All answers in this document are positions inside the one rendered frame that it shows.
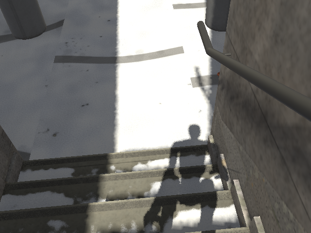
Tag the stairs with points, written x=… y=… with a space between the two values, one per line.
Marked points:
x=169 y=190

